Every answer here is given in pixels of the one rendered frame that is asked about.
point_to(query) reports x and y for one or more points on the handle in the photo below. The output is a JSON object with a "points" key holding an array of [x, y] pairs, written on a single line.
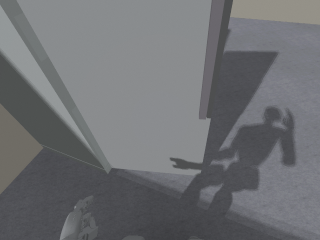
{"points": [[216, 13]]}

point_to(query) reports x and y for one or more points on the fridge door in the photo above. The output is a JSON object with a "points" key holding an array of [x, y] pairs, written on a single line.
{"points": [[134, 69]]}

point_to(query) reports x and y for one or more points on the robot left hand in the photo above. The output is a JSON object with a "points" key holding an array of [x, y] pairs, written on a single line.
{"points": [[74, 224]]}

